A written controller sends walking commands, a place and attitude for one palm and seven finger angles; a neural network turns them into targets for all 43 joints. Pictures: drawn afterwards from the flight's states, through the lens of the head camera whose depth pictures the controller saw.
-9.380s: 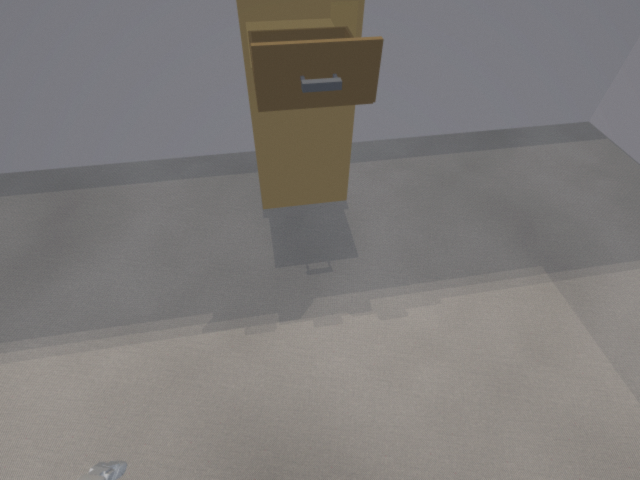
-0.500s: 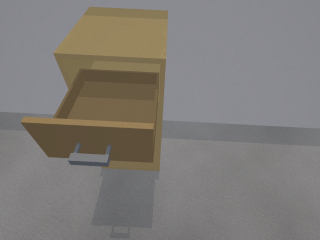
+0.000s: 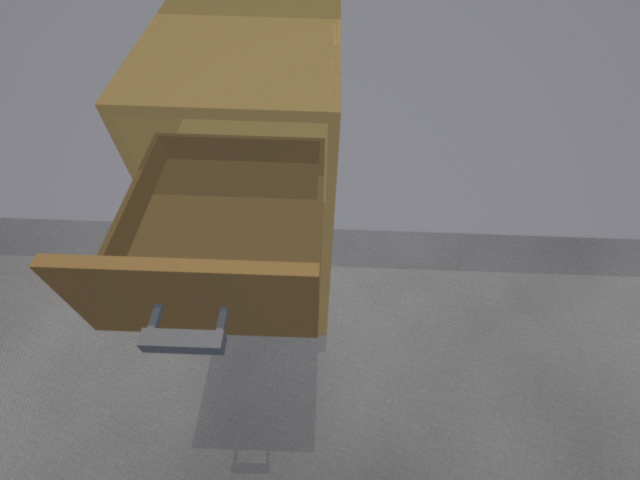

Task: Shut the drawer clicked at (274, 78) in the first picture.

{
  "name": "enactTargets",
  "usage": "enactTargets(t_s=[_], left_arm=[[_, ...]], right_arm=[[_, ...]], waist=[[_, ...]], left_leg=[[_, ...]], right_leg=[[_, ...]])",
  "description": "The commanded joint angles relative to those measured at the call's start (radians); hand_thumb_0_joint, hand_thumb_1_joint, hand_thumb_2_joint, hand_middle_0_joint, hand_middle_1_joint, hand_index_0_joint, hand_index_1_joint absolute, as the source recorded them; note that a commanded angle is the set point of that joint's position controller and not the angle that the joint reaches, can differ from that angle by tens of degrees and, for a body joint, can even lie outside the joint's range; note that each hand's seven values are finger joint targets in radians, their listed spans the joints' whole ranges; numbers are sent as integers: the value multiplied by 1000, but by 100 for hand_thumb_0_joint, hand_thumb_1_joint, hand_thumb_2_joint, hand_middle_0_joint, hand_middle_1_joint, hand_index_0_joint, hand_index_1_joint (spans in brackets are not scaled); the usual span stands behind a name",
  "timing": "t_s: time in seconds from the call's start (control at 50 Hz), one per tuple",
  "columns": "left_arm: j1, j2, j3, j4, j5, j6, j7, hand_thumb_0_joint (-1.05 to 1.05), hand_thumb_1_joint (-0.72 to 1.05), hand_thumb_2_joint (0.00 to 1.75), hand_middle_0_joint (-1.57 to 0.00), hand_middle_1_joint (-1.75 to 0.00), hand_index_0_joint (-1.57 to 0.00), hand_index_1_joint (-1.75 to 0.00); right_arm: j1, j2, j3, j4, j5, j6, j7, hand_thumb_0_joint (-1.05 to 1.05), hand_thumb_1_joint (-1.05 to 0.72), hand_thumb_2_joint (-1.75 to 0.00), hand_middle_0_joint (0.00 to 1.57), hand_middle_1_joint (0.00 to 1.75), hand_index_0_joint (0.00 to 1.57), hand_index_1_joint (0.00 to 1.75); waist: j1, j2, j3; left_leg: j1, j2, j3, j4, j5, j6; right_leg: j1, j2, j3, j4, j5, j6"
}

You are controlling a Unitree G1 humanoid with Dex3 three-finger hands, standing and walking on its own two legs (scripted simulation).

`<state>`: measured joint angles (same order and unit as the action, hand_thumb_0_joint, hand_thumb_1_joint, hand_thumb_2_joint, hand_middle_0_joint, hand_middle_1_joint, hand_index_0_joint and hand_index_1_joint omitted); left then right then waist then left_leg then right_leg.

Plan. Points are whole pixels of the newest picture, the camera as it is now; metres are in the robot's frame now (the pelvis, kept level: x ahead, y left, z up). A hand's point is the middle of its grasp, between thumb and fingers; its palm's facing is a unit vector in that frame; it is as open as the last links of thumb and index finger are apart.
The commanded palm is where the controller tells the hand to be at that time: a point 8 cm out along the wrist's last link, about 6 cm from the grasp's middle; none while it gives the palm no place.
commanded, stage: come to a stop and stand still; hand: left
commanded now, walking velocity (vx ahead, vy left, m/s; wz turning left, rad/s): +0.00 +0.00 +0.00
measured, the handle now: (187, 326) +0.30 +0.20 -0.01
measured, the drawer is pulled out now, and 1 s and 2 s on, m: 0.30 0.30 0.30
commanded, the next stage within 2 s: look again from close up in 0.84 s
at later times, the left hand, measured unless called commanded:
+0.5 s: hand out of the picture -0.03 +0.15 -0.16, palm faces +0.01 -0.97 -0.23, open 7.3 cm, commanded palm none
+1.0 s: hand out of the picture -0.06 +0.13 -0.17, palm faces +0.02 -0.98 -0.19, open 7.3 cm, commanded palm none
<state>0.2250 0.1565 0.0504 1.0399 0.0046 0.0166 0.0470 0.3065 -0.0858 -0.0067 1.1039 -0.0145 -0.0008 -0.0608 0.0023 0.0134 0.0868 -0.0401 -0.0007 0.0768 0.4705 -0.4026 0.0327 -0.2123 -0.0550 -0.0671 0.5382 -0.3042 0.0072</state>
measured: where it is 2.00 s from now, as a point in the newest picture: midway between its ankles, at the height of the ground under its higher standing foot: outside the picture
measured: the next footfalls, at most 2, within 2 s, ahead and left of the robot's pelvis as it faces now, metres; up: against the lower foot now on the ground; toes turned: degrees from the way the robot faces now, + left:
none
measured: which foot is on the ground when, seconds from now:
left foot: down 0.00-1.00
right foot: down 0.00-1.00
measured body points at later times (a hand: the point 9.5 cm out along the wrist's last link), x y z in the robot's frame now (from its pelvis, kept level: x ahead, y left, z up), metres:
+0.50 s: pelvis -0.06 -0.03 +0.00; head -0.06 -0.05 +0.45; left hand -0.03 +0.20 -0.14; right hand -0.03 -0.26 -0.16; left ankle -0.11 +0.09 -0.73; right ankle -0.02 -0.14 -0.73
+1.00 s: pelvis -0.06 -0.04 +0.01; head -0.04 -0.05 +0.45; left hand -0.06 +0.18 -0.15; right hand -0.12 -0.23 -0.16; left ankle -0.11 +0.09 -0.73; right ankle -0.02 -0.14 -0.73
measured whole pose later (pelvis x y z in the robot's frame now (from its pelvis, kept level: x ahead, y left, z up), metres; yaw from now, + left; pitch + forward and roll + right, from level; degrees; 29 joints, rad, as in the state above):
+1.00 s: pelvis -0.06 -0.04 +0.01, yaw +0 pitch -2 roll +0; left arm 0.29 0.13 -0.01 1.13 0.00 -0.01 0.03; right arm 0.38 -0.11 0.03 1.16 -0.01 -0.01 -0.03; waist -0.01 0.02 0.06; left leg -0.09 0.04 0.07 0.43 -0.32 -0.02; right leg -0.25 -0.01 -0.08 0.47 -0.20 -0.03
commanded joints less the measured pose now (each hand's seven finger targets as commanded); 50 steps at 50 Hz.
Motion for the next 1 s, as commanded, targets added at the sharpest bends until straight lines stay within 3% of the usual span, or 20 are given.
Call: enactTargets(t_s=[0.0,0.02,0.04,0.06,0.08,0.1,0.12,0.14,0.16,0.18,0.2,0.24,0.28,0.36,0.42,0.5,0.62,0.78,0.9,0.98], left_arm=[[136,72,2,-7,3,-19,6,0,90,90,-20,-30,-20,-30],[119,73,-1,-9,2,-20,6,0,90,90,-20,-30,-20,-30],[170,161,6,27,10,-40,40,0,90,90,-20,-30,-20,-30],[179,146,15,-30,12,-49,38,0,90,90,-20,-30,-20,-30],[157,132,5,-32,12,-46,35,0,90,90,-20,-30,-20,-30],[105,125,-6,-53,7,-43,28,0,90,90,-20,-30,-20,-30],[84,116,-16,-59,5,-38,19,0,90,90,-20,-30,-20,-30],[84,101,-20,-56,6,-35,13,0,90,90,-20,-30,-20,-30],[99,93,-21,-51,5,-34,11,0,90,90,-20,-30,-20,-30],[105,91,-19,-48,3,-32,9,0,90,90,-20,-30,-20,-30],[97,98,-22,-50,2,-33,6,0,90,90,-20,-30,-20,-30],[77,108,-29,-52,1,-28,-1,0,90,90,-20,-30,-20,-30],[55,117,-35,-53,3,-23,-7,0,90,90,-20,-30,-20,-30],[55,133,-38,-52,5,-18,-15,0,90,90,-20,-30,-20,-30],[63,141,-33,-54,6,-18,-17,0,90,90,-20,-30,-20,-30],[78,137,-32,-46,4,-24,-18,0,90,90,-20,-30,-20,-30],[101,118,-34,-16,2,-33,-16,0,90,90,-20,-30,-20,-30],[130,91,-40,32,-4,-46,-12,0,90,90,-20,-30,-20,-30],[130,76,-44,57,-3,-43,-9,0,90,90,-20,-30,-20,-30],[132,68,-46,66,-1,-44,-9,0,90,90,-20,-30,-20,-30]], right_arm=[[107,-115,-35,-30,7,-8,-2,0,-90,-90,20,30,20,30],[99,-110,-33,-27,5,-10,0,0,-90,-90,20,30,20,30],[19,-237,-64,-90,21,-20,13,0,-90,-90,20,30,20,30],[62,-185,-57,-138,7,-28,22,0,-90,-90,20,30,20,30],[58,-152,-50,-125,13,-32,21,0,-90,-90,20,30,20,30],[66,-134,-38,-133,8,-31,25,0,-90,-90,20,30,20,30],[62,-151,-35,-129,1,-28,22,0,-90,-90,20,30,20,30],[72,-162,-32,-132,-2,-24,18,0,-90,-90,20,30,20,30],[70,-178,-29,-141,-1,-22,15,0,-90,-90,20,30,20,30],[69,-189,-27,-150,1,-19,14,0,-90,-90,20,30,20,30],[62,-188,-26,-156,0,-19,14,0,-90,-90,20,30,20,30],[28,-194,-19,-160,3,-11,18,0,-90,-90,20,30,20,30],[18,-194,-12,-154,3,-7,24,0,-90,-90,20,30,20,30],[21,-192,1,-133,-1,-5,37,0,-90,-90,20,30,20,30],[51,-184,3,-115,-4,-4,42,0,-90,-90,20,30,20,30],[88,-171,10,-86,-3,-9,43,0,-90,-90,20,30,20,30],[134,-149,18,-33,-1,-13,42,0,-90,-90,20,30,20,30],[176,-117,23,27,4,-27,35,0,-90,-90,20,30,20,30],[174,-101,21,49,6,-25,28,0,-90,-90,20,30,20,30],[163,-99,19,47,6,-24,27,0,-90,-90,20,30,20,30]], waist=[[-1,-48,-103],[-4,-46,-106],[12,-185,-194],[9,-87,-261],[-2,-45,-242],[-16,105,-204],[-15,166,-139],[-12,139,-100],[-2,87,-84],[-3,49,-86],[-7,54,-78],[-14,30,-34],[-18,-32,-2],[-13,-44,64],[-14,-36,65],[-15,-43,25],[-10,-57,33],[-6,-25,-28],[-5,0,-10],[-6,-19,12]], left_leg=[[-76,106,-62,13,693,-12],[-75,101,-61,-17,642,-17],[-113,127,-29,181,783,-38],[-197,90,-50,160,549,-23],[-194,87,-54,76,451,-24],[-134,91,-47,-11,522,-26],[-92,121,-59,-7,678,-18],[-82,150,-68,13,821,-11],[-69,156,-71,33,884,-5],[-70,151,-75,34,855,-5],[-64,146,-73,21,817,-6],[-104,123,-66,-31,544,-6],[-144,113,-72,-77,291,-3],[-192,91,-71,-137,36,3],[-192,80,-66,-146,0,6],[-179,80,-64,-147,21,6],[-204,79,-63,-133,60,0],[-186,89,-63,-123,165,-11],[-179,103,-67,-140,190,-15],[-184,97,-60,-136,175,-16]], right_leg=[[136,-89,75,8,692,-68],[130,-96,69,23,712,-63],[137,-74,51,17,927,-12],[265,-126,92,95,971,-52],[226,-152,99,121,933,-74],[146,-131,84,127,773,-74],[53,-82,55,112,550,-54],[14,-48,38,90,409,-49],[9,-32,31,69,366,-57],[20,-28,33,56,363,-67],[20,-32,41,47,392,-66],[12,-50,70,2,389,-64],[2,-54,93,-52,277,-62],[-50,-51,134,-158,-28,-60],[-78,-46,149,-197,-137,-57],[-61,-51,148,-208,-138,-60],[-40,-63,142,-210,-98,-66],[44,-74,120,-167,120,-72],[50,-63,103,-154,185,-67],[40,-67,107,-165,182,-63]])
